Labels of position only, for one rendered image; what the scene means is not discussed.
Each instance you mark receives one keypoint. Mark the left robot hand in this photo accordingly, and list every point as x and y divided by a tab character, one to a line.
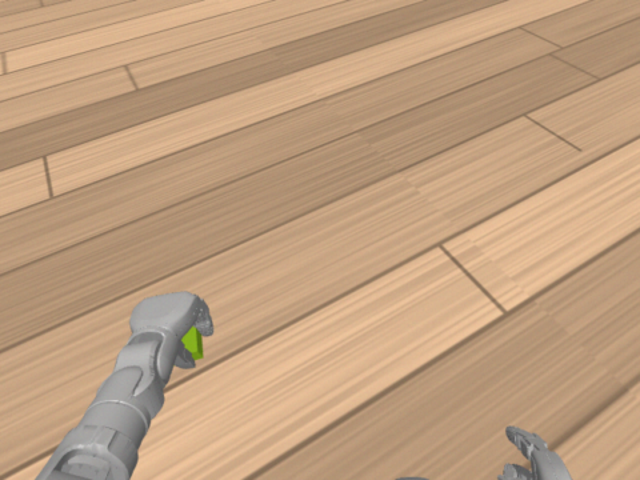
176	312

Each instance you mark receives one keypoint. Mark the left robot arm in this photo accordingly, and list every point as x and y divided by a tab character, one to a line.
104	444

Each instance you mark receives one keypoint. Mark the small box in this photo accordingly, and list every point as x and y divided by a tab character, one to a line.
193	342

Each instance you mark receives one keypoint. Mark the right robot hand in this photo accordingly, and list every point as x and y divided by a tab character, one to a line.
545	465

